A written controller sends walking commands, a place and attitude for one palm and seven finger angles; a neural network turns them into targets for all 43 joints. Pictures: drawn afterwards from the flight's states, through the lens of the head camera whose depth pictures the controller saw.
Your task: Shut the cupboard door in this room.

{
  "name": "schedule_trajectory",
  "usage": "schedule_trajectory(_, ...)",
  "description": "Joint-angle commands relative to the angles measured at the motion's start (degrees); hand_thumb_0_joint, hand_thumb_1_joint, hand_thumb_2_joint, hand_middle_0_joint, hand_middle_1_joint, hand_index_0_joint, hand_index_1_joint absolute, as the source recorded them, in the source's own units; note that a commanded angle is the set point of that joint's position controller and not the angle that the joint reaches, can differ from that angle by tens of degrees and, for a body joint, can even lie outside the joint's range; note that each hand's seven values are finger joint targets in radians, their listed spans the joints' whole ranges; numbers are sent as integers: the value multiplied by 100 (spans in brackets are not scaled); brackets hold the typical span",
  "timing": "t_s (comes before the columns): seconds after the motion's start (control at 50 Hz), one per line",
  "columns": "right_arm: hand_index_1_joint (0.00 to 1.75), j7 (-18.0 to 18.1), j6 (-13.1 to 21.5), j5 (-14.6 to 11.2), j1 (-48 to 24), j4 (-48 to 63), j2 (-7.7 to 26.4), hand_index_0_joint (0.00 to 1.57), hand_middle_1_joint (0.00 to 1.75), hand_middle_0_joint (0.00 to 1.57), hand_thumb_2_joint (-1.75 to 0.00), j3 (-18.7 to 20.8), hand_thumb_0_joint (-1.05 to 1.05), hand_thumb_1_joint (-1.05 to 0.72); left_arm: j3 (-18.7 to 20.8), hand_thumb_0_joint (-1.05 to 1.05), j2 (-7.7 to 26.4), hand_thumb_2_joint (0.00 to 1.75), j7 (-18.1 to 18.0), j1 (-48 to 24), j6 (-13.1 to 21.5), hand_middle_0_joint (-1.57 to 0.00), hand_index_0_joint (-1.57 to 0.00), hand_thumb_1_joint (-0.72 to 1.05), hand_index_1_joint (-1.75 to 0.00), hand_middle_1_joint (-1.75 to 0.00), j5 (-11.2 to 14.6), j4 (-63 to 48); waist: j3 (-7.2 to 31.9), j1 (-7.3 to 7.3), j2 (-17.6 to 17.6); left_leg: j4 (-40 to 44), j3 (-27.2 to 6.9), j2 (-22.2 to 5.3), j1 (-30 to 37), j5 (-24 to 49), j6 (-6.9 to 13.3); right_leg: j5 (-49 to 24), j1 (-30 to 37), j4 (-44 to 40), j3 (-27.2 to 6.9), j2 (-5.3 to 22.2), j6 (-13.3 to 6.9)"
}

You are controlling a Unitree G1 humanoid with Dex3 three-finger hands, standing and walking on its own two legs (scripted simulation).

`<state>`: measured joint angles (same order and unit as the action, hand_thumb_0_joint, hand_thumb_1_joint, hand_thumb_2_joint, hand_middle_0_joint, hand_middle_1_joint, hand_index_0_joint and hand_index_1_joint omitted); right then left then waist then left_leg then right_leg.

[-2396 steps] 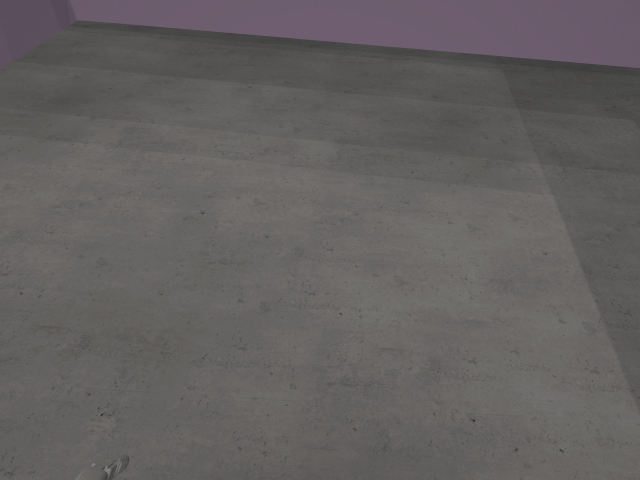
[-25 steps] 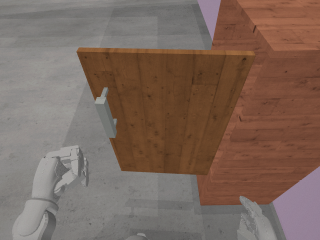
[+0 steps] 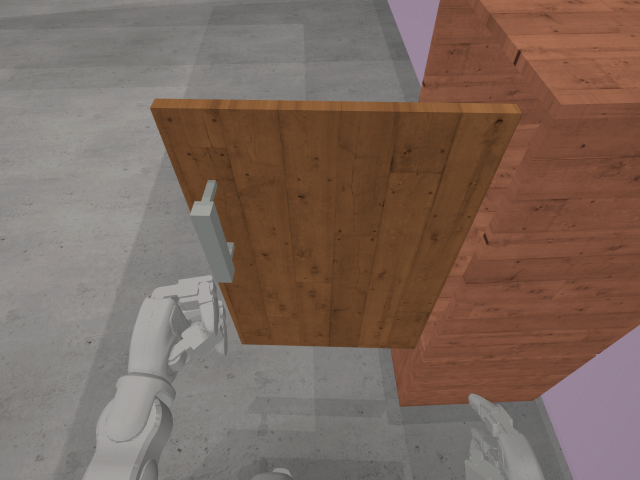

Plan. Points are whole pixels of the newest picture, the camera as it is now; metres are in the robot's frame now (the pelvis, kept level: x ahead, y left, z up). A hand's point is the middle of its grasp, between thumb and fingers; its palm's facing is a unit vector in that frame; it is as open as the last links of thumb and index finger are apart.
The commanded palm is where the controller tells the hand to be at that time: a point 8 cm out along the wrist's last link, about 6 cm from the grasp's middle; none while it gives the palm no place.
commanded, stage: bring the fist close to the handle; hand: left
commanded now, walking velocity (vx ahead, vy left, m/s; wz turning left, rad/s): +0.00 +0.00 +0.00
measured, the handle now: (218, 233) +0.41 +0.16 +0.08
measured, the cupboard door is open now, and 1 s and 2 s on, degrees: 86 86 71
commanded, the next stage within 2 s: push the door shut along its arc in 0.64 s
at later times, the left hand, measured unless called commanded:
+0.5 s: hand (236, 312) +0.29 +0.12 +0.08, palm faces -0.03 -1.00 -0.02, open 3.1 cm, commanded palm +0.27 +0.16 +0.08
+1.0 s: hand (253, 279) +0.33 +0.10 +0.08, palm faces -0.07 -1.00 -0.05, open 3.1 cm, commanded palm +0.32 +0.15 +0.08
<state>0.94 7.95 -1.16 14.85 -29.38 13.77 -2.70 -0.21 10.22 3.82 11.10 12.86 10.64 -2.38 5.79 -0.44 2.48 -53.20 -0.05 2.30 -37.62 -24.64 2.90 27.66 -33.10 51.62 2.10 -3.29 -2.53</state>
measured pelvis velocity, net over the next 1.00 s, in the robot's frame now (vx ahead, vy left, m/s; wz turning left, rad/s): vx -0.01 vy -0.01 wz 0.00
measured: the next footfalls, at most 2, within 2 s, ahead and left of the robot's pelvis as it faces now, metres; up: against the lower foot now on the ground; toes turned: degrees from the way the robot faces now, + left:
none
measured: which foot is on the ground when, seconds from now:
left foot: down 0.00-1.00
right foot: down 0.00-1.00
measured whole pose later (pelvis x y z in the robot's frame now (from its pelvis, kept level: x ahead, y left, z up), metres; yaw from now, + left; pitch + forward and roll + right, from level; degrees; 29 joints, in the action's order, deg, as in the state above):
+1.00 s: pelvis -0.01 -0.01 +0.00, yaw +0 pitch +9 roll -1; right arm 1.0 4.5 -1.3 13.5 -32.7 13.8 -2.8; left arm 0.1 10.3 2.6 -9.4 14.5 9.0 17.2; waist 4.5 -1.6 1.8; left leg -51.2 -0.1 1.9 -37.0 -23.0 2.0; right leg 26.4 -33.0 50.6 2.1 -3.6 -3.4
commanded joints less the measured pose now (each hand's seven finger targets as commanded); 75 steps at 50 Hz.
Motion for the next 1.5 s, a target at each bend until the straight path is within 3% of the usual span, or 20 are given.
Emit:
schedule_trajectory(0.0,30,-7,258,-21,-280,812,635,20,30,20,-90,305,0,-90,102,0,242,90,-234,-1016,498,-130,-130,90,-150,-150,-65,-1210,1216,-90,-114,734,-387,-275,1225,1663,-115,-1828,97,-610,-33,141,80)
schedule_trajectory(0.1,30,-20,55,-54,-281,823,683,20,30,20,-90,300,0,-90,-99,0,155,90,-217,-1483,82,-130,-130,90,-150,-150,-233,-541,929,-168,-327,839,-378,-250,1044,1238,-104,-1539,35,-776,-55,172,101)
schedule_trajectory(0.16,30,16,3,-27,-330,835,682,20,30,20,-90,312,0,-90,97,0,310,90,-313,-1931,62,-130,-130,90,-150,-150,-210,-727,1237,-96,-377,840,-358,-240,1191,1380,-94,-1676,244,-787,-96,167,89)
schedule_trajectory(0.24,30,-18,37,-1,-348,821,583,20,30,20,-90,295,0,-90,151,0,214,90,-513,-2000,337,-130,-130,90,-150,-150,-146,-1118,1702,12,-76,816,-347,-263,1565,1903,-150,-2031,425,-667,-40,154,44)
schedule_trajectory(0.4,30,-96,-151,-29,-311,813,641,20,30,20,-90,323,0,-90,-60,0,57,90,-385,-1491,189,-130,-130,90,-150,-150,-290,-258,988,-74,-414,922,-264,-256,1163,1524,-125,-1896,316,-851,-89,165,85)
schedule_trajectory(0.46,30,-39,-173,-36,-359,833,676,20,30,20,-90,327,0,-90,35,0,207,90,-320,-1887,163,-130,-130,90,-150,-150,-209,-419,1012,-104,-412,916,-246,-227,1147,1279,-91,-1696,353,-961,-169,173,105)
schedule_trajectory(0.58,30,16,-42,2,-480,695,608,20,30,20,-90,302,0,-90,284,0,413,90,-493,-2484,646,-130,-130,90,-150,-150,-162,-765,1416,-74,-112,850,-275,-224,1303,1242,-98,-1549,333,-858,-207,168,67)
schedule_trajectory(0.62,30,-18,-4,-1,-466,641,596,20,30,20,-90,294,0,-90,50,0,171,90,-478,-2504,691,-130,-130,90,-150,-150,-183,-523,1299,-127,-53,846,-302,-223,1272,1187,-108,-1477,198,-824,-163,165,62)
schedule_trajectory(0.72,30,-45,-108,-51,-389,662,659,20,30,20,-90,316,0,-90,-114,0,40,90,-271,-2257,320,-130,-130,90,-150,-150,-202,218,1074,-158,-342,907,-237,-194,1070,1002,-86,-1419,249,-1001,-229,199,123)
schedule_trajectory(0.76,30,-30,-142,-70,-344,677,708,20,30,20,-90,336,0,-90,30,0,251,90,-214,-2353,217,-130,-130,90,-150,-150,-216,281,1087,-134,-470,926,-239,-196,1061,1036,-76,-1457,334,-1042,-269,203,132)
schedule_trajectory(0.82,30,28,-145,-71,-398,615,681,20,30,20,-90,300,0,-90,82,0,369,90,-205,-3412,302,-130,-130,90,-150,-150,-190,151,1085,-266,-382,887,-239,-188,1122,1005,-65,-1452,253,-1053,-301,223,134)
schedule_trajectory(0.88,30,71,-103,-37,-424,517,656,20,30,20,-90,291,0,-90,445,0,665,90,-238,-3858,558,-130,-130,90,-150,-150,-110,192,1361,-210,-385,819,-202,-172,1105,1068,-53,-1525,415,-1030,-396,243,141)
schedule_trajectory(0.94,30,60,-71,-53,-385,381,649,20,30,20,-90,284,0,-90,467,0,638,90,-145,-4035,706,-130,-130,90,-150,-150,-77,691,1454,-217,-217,768,-182,-176,1110,1175,-73,-1686,382,-952,-401,239,129)
schedule_trajectory(1.02,30,-13,-135,-92,-175,324,711,20,30,20,-90,339,0,-90,311,0,515,90,136,-3861,522,-130,-130,90,-150,-150,-124,1511,1473,-200,-91,781,-152,-170,1129,1398,-91,-2053,386,-934,-389,243,150)
schedule_trajectory(1.08,30,-18,-168,-113,-84,387,762,20,30,20,-90,382,0,-90,302,0,567,90,325,-4068,469,-130,-130,90,-150,-150,-61,1468,1734,-237,-289,756,-145,-168,1208,1676,-57,-2519,613,-931,-429,271,206)
schedule_trajectory(1.16,30,20,-195,-118,-13,290,814,20,30,20,-90,386,0,-90,518,0,770,90,459,-4647,554,-130,-130,90,-150,-150,61,1755,1507,-334,-784,762,-149,-160,1009,1527,-29,-2490,621,-1017,-471,277,256)
schedule_trajectory(1.24,30,34,-179,-141,30,129,812,20,30,20,-90,386,0,-90,399,0,669,90,608,-5376,676,-130,-130,90,-150,-150,76,2258,1239,-481,-572,739,-161,-148,963,1203,-26,-1981,214,-1075,-473,268,221)
schedule_trajectory(1.34,30,0,-167,-138,158,34,847,20,30,20,-90,429,0,-90,306,0,642,90,792,-5907,773,-130,-130,90,-150,-150,29,2631,1775,-509,-103,682,-219,-138,1290,1367,-43,-2013,60,-929,-390,233,158)
schedule_trajectory(1.4,30,-3,-196,-137,248,-32,891,20,30,20,-90,445,0,-90,405,0,762,90,898,-6270,761,-130,-130,90,-150,-150,65,3040,1783,-576,-350,660,-232,-134,1173,1309,-21,-1991,60,-956,-415,219,187)
schedule_trajectory(1.48,30,-14,-209,-148,333,-83,926,20,30,20,-90,447,0,-90,259,0,623,90,1008,-6832,790,-130,-130,90,-150,-150,80,3426,1775,-675,-207,663,-313,-157,1321,1352,-37,-1864,-284,-865,-259,164,116)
